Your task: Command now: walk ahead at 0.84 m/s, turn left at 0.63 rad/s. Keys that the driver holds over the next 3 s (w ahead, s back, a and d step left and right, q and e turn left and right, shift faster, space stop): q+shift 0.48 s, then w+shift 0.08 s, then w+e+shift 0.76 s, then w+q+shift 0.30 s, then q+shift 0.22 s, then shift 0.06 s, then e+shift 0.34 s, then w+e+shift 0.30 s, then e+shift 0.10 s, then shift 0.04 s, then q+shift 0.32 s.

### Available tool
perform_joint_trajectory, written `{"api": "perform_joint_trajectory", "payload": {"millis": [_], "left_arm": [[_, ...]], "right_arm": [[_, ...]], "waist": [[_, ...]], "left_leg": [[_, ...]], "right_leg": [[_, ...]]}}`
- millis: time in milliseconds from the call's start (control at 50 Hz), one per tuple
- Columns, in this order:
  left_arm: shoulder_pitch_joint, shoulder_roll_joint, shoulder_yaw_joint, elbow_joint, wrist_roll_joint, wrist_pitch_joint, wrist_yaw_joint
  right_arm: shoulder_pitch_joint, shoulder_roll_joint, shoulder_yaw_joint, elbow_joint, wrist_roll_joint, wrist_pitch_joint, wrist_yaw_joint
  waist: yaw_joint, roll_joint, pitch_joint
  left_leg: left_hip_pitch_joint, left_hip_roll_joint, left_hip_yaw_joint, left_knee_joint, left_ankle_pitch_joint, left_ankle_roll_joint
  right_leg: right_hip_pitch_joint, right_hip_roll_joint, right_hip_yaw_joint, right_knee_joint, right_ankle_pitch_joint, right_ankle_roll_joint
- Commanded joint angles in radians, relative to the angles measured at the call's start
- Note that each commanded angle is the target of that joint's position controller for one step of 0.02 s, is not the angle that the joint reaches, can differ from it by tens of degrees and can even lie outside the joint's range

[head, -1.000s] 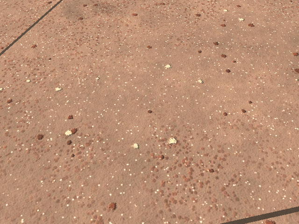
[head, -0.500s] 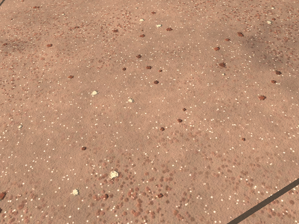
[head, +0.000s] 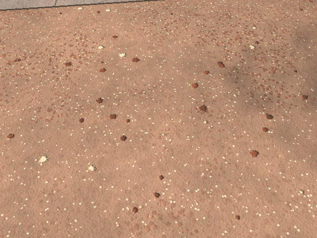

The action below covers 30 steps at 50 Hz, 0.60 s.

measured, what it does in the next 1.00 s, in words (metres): walks ahead, turning left: right foot, then left foot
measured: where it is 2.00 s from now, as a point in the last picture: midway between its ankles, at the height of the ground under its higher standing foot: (122, 85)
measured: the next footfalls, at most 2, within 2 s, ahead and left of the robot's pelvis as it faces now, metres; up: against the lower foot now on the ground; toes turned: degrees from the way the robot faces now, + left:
right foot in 0.26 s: +0.46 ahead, -0.09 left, +0.00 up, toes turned +23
left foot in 0.68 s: +0.31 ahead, +0.13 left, +0.00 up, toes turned +35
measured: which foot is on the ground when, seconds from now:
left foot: down 0.00-0.24, up 0.26-0.66, down 0.68-1.00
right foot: up 0.00-0.24, down 0.26-0.68, up 0.70-1.00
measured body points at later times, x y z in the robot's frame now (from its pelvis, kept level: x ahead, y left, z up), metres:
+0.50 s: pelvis +0.30 -0.04 +0.01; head +0.34 +0.00 +0.46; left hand +0.32 +0.27 -0.10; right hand +0.57 -0.23 -0.07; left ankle +0.28 +0.09 -0.64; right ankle +0.43 -0.11 -0.72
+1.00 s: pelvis +0.47 +0.08 +0.00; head +0.48 +0.09 +0.45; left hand +0.50 +0.38 -0.11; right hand +0.58 -0.17 -0.11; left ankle +0.28 +0.11 -0.72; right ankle +0.66 +0.04 -0.65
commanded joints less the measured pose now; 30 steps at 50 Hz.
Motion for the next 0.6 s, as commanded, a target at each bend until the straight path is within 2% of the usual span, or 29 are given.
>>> {"api": "perform_joint_trajectory", "payload": {"millis": [20,60,100,120,140,160,200,220,240,260,280,300,320,340,360,380,400,420,440,480,500,540,560,600], "left_arm": [[0.003,0.081,-0.002,-0.116,0.021,0.016,-0.001],[-0.086,0.071,-0.018,-0.17,0.008,0.022,0.0],[-0.189,0.043,-0.036,-0.212,-0.003,0.019,-0.005],[-0.301,0.034,-0.022,-0.258,-0.045,-0.019,0.014],[-0.318,0.034,-0.019,-0.274,-0.054,-0.029,0.021],[-0.314,0.055,-0.006,-0.283,-0.059,-0.032,0.027],[-0.298,0.107,0.022,-0.306,-0.072,-0.027,0.041],[-0.245,0.128,0.034,-0.308,-0.068,-0.024,0.048],[-0.091,0.143,0.048,-0.276,-0.056,-0.021,0.057],[0.129,0.179,0.055,-0.223,-0.038,-0.007,0.065],[0.158,0.169,0.032,-0.231,-0.001,0.008,0.054],[0.098,0.16,0.039,-0.236,-0.023,0.019,0.037],[-0.036,0.114,0.042,-0.274,-0.04,0.033,0.041],[-0.098,0.055,0.025,-0.275,-0.053,0.048,0.05],[-0.135,0.054,0.018,-0.274,-0.047,0.058,0.054],[-0.174,0.072,0.023,-0.257,-0.043,0.063,0.052],[-0.184,0.093,0.033,-0.238,-0.039,0.061,0.048],[-0.178,0.114,0.044,-0.217,-0.037,0.055,0.044],[-0.166,0.135,0.054,-0.198,-0.035,0.051,0.043],[-0.161,0.167,0.068,-0.176,-0.038,0.054,0.046],[-0.151,0.18,0.072,-0.165,-0.043,0.056,0.043],[-0.145,0.221,0.086,-0.151,-0.071,0.058,0.031],[-0.138,0.24,0.093,-0.145,-0.083,0.055,0.024],[-0.085,0.249,0.095,-0.12,-0.098,0.046,0.005]], "right_arm": [[0.014,-0.075,-0.001,-0.05,0.013,-0.045,-0.009],[0.039,-0.11,-0.004,-0.057,0.015,-0.056,-0.006],[0.066,-0.113,-0.009,-0.056,0.024,-0.044,-0.006],[0.081,-0.051,0.006,-0.082,0.082,-0.048,-0.024],[0.108,-0.088,0.0,-0.071,0.087,-0.039,-0.032],[0.133,-0.116,-0.007,-0.066,0.081,-0.028,-0.04],[0.124,-0.104,-0.009,-0.073,0.07,-0.009,-0.051],[0.079,-0.091,-0.008,-0.095,0.071,-0.003,-0.055],[-0.003,-0.084,-0.009,-0.136,0.072,0.003,-0.06],[-0.002,-0.024,0.008,-0.18,0.045,0.012,-0.061],[0.205,0.066,0.034,-0.192,0.032,0.02,-0.059],[0.329,-0.033,0.032,-0.208,0.048,0.031,-0.043],[0.245,-0.082,0.018,-0.221,0.062,0.053,-0.044],[0.13,-0.125,-0.002,-0.242,0.053,0.071,-0.054],[0.071,-0.14,-0.019,-0.261,0.047,0.086,-0.061],[0.058,-0.116,-0.018,-0.28,0.048,0.098,-0.061],[0.043,-0.072,-0.01,-0.302,0.046,0.103,-0.06],[0.017,-0.036,-0.001,-0.324,0.044,0.1,-0.061],[-0.007,-0.022,0.003,-0.339,0.04,0.095,-0.062],[-0.034,-0.035,0.002,-0.351,0.039,0.091,-0.052],[-0.05,-0.038,0.005,-0.351,0.042,0.09,-0.042],[-0.071,-0.06,0.005,-0.356,0.044,0.084,-0.018],[-0.085,-0.075,0.003,-0.354,0.045,0.081,-0.009],[-0.12,-0.076,0.01,-0.349,0.041,0.065,0.0]], "waist": [[0.093,-0.045,0.047],[0.091,-0.043,0.076],[0.053,0.006,0.057],[-0.003,-0.018,0.01],[-0.009,0.018,-0.026],[-0.014,0.068,-0.059],[0.013,0.137,-0.089],[0.057,0.159,-0.116],[0.149,0.171,-0.187],[0.203,0.092,-0.376],[0.1,-0.168,-0.535],[0.044,-0.259,-0.637],[0.037,-0.192,-0.505],[0.042,-0.08,-0.319],[0.025,-0.039,-0.22],[-0.005,-0.037,-0.136],[-0.016,-0.053,-0.087],[-0.011,-0.067,-0.073],[-0.003,-0.073,-0.092],[0.0,-0.065,-0.159],[0.009,-0.054,-0.19],[0.009,-0.086,-0.19],[0.014,-0.101,-0.174],[0.034,-0.078,-0.141]], "left_leg": [[0.042,0.307,-0.513,-0.29,0.184,0.173],[-0.06,0.271,-0.405,-0.28,0.581,0.155],[-0.111,0.18,-0.301,-0.218,0.764,0.059],[-0.112,0.136,-0.341,-0.192,0.631,0.005],[-0.078,0.125,-0.355,-0.167,0.587,-0.035],[-0.044,0.122,-0.388,-0.143,0.538,-0.066],[0.005,0.111,-0.434,-0.02,0.501,-0.114],[0.0,0.094,-0.441,0.085,0.519,-0.141],[-0.043,0.057,-0.424,0.27,0.496,-0.178],[-0.144,0.029,-0.345,0.597,0.045,-0.205],[-0.316,-0.037,-0.324,0.902,-0.663,-0.205],[-0.346,0.105,-0.316,1.07,-0.548,-0.213],[-0.426,0.182,-0.232,1.094,-0.422,-0.233],[-0.451,0.216,-0.161,1.04,-0.317,-0.249],[-0.416,0.235,-0.144,1.029,-0.269,-0.259],[-0.361,0.253,-0.133,0.964,-0.258,-0.259],[-0.32,0.266,-0.114,0.883,-0.247,-0.257],[-0.303,0.274,-0.094,0.811,-0.229,-0.258],[-0.299,0.283,-0.087,0.748,-0.204,-0.256],[-0.274,0.31,-0.091,0.646,-0.122,-0.242],[-0.232,0.321,-0.089,0.59,-0.087,-0.225],[-0.141,0.308,-0.062,0.47,-0.061,-0.179],[-0.107,0.29,-0.042,0.413,-0.07,-0.158],[-0.036,0.258,-0.019,0.284,-0.141,-0.124]], "right_leg": [[-0.227,-0.082,0.023,-0.102,-0.047,0.05],[-0.169,-0.066,-0.043,-0.29,0.011,0.084],[-0.047,-0.005,-0.106,-0.521,0.191,0.086],[0.009,0.062,-0.064,-0.66,0.269,0.083],[0.066,0.11,-0.069,-0.773,0.34,0.084],[0.129,0.141,-0.059,-0.845,0.391,0.085],[0.222,0.148,-0.014,-0.923,0.438,0.08],[0.295,0.133,-0.004,-0.956,0.481,0.073],[0.457,0.078,0.018,-1.007,0.593,0.054],[0.738,-0.157,0.166,-0.872,0.818,-0.023],[0.917,-0.478,0.464,-0.727,1.296,-0.18],[0.88,-0.599,0.628,-0.786,0.996,-0.275],[0.742,-0.511,0.565,-0.882,0.545,-0.288],[0.537,-0.401,0.4,-0.958,0.342,-0.23],[0.372,-0.341,0.311,-1.007,0.29,-0.199],[0.223,-0.295,0.215,-1.037,0.312,-0.179],[0.127,-0.27,0.13,-1.064,0.36,-0.169],[0.097,-0.26,0.072,-1.082,0.436,-0.174],[0.117,-0.271,0.045,-1.084,0.506,-0.189],[0.179,-0.307,0.016,-1.077,0.521,-0.206],[0.173,-0.314,0.011,-1.1,0.361,-0.206],[0.128,-0.3,0.004,-1.162,-0.004,-0.181],[0.114,-0.295,0.002,-1.184,-0.117,-0.168],[0.1,-0.301,0.023,-1.198,-0.206,-0.16]]}}
Over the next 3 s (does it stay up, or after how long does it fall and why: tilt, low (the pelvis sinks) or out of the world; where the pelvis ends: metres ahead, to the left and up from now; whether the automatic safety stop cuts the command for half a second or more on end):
stays up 1.66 0.18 0.01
